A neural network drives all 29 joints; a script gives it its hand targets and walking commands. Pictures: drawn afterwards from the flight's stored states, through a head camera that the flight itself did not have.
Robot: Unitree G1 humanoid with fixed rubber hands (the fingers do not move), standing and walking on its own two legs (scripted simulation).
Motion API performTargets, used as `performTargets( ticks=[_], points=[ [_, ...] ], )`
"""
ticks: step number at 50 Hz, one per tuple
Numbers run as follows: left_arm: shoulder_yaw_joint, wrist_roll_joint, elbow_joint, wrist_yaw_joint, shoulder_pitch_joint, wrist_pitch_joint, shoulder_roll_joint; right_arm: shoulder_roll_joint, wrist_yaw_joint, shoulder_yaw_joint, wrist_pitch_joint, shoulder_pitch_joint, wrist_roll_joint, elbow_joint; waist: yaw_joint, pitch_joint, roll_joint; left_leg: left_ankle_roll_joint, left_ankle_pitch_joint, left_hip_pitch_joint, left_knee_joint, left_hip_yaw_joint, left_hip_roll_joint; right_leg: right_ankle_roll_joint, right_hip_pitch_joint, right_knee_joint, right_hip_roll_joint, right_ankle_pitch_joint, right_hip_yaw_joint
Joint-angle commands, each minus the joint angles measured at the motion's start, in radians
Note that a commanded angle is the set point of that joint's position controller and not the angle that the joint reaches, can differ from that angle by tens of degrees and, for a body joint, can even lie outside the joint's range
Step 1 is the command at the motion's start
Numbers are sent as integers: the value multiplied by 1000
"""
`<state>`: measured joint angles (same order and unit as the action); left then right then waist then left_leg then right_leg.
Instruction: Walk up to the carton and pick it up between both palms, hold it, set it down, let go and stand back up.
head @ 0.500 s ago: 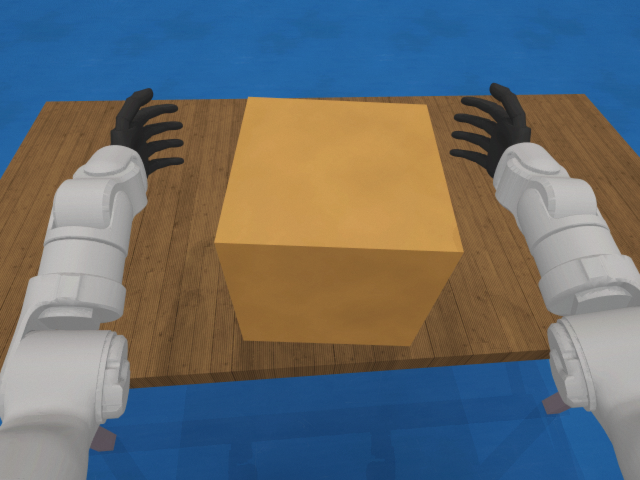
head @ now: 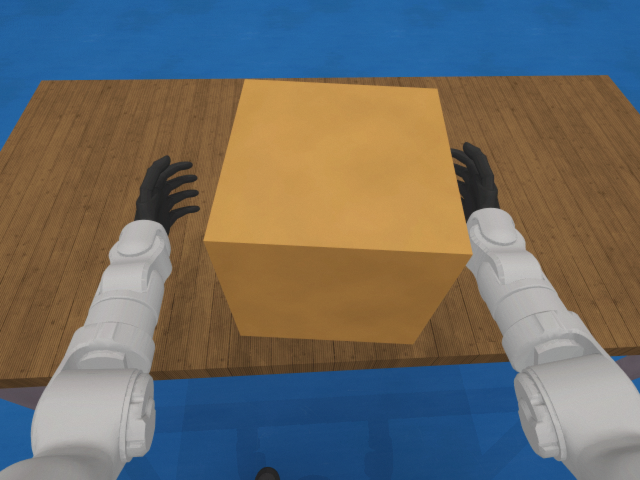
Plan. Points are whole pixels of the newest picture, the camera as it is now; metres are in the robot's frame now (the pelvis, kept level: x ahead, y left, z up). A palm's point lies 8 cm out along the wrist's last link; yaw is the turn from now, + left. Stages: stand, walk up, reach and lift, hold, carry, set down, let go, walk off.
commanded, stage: reach and lift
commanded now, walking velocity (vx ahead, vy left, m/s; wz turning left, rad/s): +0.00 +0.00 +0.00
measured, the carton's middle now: (333, 218) +0.46 +0.03 +0.02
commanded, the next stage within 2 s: none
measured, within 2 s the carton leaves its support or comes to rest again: neither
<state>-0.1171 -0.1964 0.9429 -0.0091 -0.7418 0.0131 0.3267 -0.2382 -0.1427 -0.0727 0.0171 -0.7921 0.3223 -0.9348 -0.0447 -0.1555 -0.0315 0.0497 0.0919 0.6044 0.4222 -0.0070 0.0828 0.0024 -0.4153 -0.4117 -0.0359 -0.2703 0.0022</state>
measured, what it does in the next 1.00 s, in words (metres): stands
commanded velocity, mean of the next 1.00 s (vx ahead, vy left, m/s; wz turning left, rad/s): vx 0.00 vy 0.00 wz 0.00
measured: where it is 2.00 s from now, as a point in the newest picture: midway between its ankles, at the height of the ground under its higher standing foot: outside the picture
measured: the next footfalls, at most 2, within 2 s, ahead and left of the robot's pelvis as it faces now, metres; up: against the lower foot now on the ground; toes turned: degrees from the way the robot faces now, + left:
none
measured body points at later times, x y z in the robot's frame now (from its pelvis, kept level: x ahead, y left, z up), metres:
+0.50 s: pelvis -0.01 +0.02 -0.01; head +0.06 +0.03 +0.44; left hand +0.42 +0.24 +0.05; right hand +0.44 -0.15 +0.06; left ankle +0.05 +0.15 -0.74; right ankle -0.06 -0.12 -0.74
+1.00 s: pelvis +0.00 +0.02 +0.00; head +0.07 +0.03 +0.45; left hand +0.42 +0.21 +0.03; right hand +0.43 -0.14 +0.06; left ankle +0.05 +0.15 -0.74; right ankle -0.06 -0.12 -0.74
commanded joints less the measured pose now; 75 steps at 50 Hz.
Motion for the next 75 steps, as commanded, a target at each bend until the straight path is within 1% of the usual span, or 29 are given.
performTargets(
  ticks=[1, 3, 4, 7, 10, 11, 15, 17, 18, 19, 20, 23, 27, 28, 29, 30, 32, 36, 39, 42, 44, 50, 52, 56, 64, 68, 70, 72, 75],
  points=[
    [-58, 34, -97, -9, -519, -177, 192, -139, 10, 5, 140, -481, -10, 124, -23, -770, 73, 1, -478, -499, 112, 70, -82, -112, 136, -42, 11, 726, 22],
    [-32, 22, -35, -11, -538, -207, 175, -136, 18, -2, 160, -479, -1, 44, -8, -697, 87, 11, -478, -522, 122, 61, -70, -104, 48, -32, 9, 659, 29],
    [-25, 24, -4, -9, -539, -223, 157, -128, 24, -14, 170, -478, 6, 16, -18, -693, 101, 15, -492, -539, 130, 59, -64, -93, 10, -25, 6, 617, 34],
    [12, 0, -25, 7, -556, -252, 142, -151, 34, -28, 195, -491, 36, 3, -13, -743, 115, 28, -544, -610, 155, 60, -55, -77, -49, -14, -8, 587, 46],
    [15, -1, -44, 18, -544, -244, 140, -175, 43, -49, 208, -512, 68, 28, -37, -771, 118, 33, -555, -616, 171, 64, -55, -72, -77, -17, -13, 575, 48],
    [17, 4, -48, 24, -546, -237, 137, -189, 43, -39, 207, -506, 67, 19, -26, -757, 134, 42, -559, -624, 170, 63, -52, -71, -78, -19, -17, 573, 49],
    [45, -12, -24, 33, -566, -218, 107, -189, 53, -23, 188, -536, 59, -2, -33, -732, 107, 34, -464, -629, 146, 67, -41, -56, -147, 9, -26, 403, 62],
    [61, -19, -16, 37, -548, -208, 90, -189, 55, -12, 184, -524, 49, -17, -13, -710, 97, 36, -467, -633, 156, 64, -41, -49, -159, 16, -26, 397, 61],
    [67, -23, -11, 36, -566, -213, 82, -179, 57, -14, 183, -533, 52, -28, -22, -700, 102, 37, -448, -621, 152, 63, -40, -48, -170, 16, -22, 366, 62],
    [55, -27, 22, 34, -560, -214, 92, -170, 59, -24, 179, -550, 48, -10, -28, -688, 57, 20, -404, -587, 147, 67, -45, -54, -147, 15, -17, 350, 53],
    [49, -32, 51, 30, -554, -223, 87, -147, 59, -36, 175, -555, 44, -15, -36, -692, 20, 5, -390, -546, 143, 65, -47, -63, -114, 3, -12, 381, 45],
    [42, -13, 52, 36, -559, -251, 60, -121, 60, -25, 188, -548, 20, 3, -46, -750, 28, 5, -410, -509, 147, 66, -52, -71, -79, -23, -4, 449, 40],
    [25, 6, 56, 39, -602, -287, 15, -52, 60, -1, 189, -580, -31, 30, -50, -778, 1, -5, -360, -481, 134, 72, -48, -65, -78, -14, 0, 362, 38],
    [28, 16, 32, 52, -648, -292, 8, -84, 64, 45, 195, -605, -48, 22, -42, -800, 46, 15, -367, -505, 131, 70, -44, -58, -121, -12, -4, 342, 47],
    [21, 20, 80, 47, -628, -289, -13, -30, 63, 26, 184, -592, -60, 15, -38, -751, 7, -2, -335, -492, 136, 75, -49, -59, -111, -2, 6, 323, 34],
    [3, 24, 46, 50, -647, -300, -4, -33, 65, 34, 190, -601, -65, 54, -55, -790, 24, 1, -351, -475, 134, 77, -51, -60, -88, -15, 8, 362, 32],
    [-24, 62, 25, 61, -637, -305, -26, -13, 62, 44, 196, -596, -80, 44, -57, -810, 24, 4, -396, -492, 144, 77, -48, -65, -62, -28, 0, 418, 32],
    [-63, 151, -29, 57, -658, -302, -132, 80, 79, 89, 199, -579, -153, 21, -59, -782, 67, 16, -457, -576, 142, 83, -47, -50, -98, 4, -2, 398, 40],
    [-69, 256, -5, 13, -698, -309, -344, 322, 123, 138, 224, -615, -314, 55, -47, -764, 79, 13, -438, -585, 115, 95, -58, -55, -50, 22, 8, 439, 50],
    [-27, 372, 93, -76, -670, -336, -664, 684, 197, 136, 275, -596, -522, 56, -25, -744, 63, 8, -440, -600, 83, 111, -63, -54, 89, 11, 21, 623, 59],
    [-19, 391, 150, -98, -645, -359, -714, 760, 214, 145, 302, -558, -581, 39, -21, -716, 56, -4, -433, -560, 66, 113, -64, -52, 160, -4, 33, 722, 47],
    [-49, 401, 185, -90, -639, -384, -727, 810, 225, 140, 330, -517, -635, -39, -62, -583, 34, -13, -488, -571, 25, 118, -51, -58, 150, 26, 30, 670, 51],
    [-9, 380, 151, -81, -647, -387, -756, 797, 228, 138, 339, -539, -630, -37, -63, -583, 58, 5, -551, -644, 32, 107, -37, -46, 75, 45, 14, 606, 67],
    [-9, 385, 131, -75, -663, -384, -740, 784, 229, 168, 318, -486, -639, -112, -50, -542, 64, 13, -548, -710, 26, 121, -37, -23, 37, 105, 10, 437, 64],
    [-30, 387, 124, -91, -667, -370, -730, 794, 215, 205, 321, -487, -667, -113, -32, -559, -1, -11, -416, -593, -29, 141, -55, -58, 136, 98, 29, 474, 55],
    [-67, 413, 154, -90, -652, -372, -713, 808, 221, 207, 326, -502, -671, -100, -60, -550, 16, -18, -381, -527, -40, 149, -57, -58, 172, 84, 43, 508, 42],
    [-56, 419, 176, -93, -612, -362, -728, 798, 218, 210, 329, -495, -664, -106, -44, -534, 31, -13, -413, -554, -33, 144, -56, -55, 173, 85, 39, 535, 46],
    [-27, 421, 122, -86, -632, -363, -752, 808, 216, 204, 340, -482, -666, -100, -39, -569, 63, 2, -469, -606, -22, 146, -49, -42, 126, 96, 29, 512, 58],
    [-43, 430, 132, -84, -630, -353, -753, 806, 215, 202, 339, -502, -667, -91, -43, -552, 49, -8, -439, -569, -35, 147, -55, -46, 146, 97, 31, 502, 50]
  ],
)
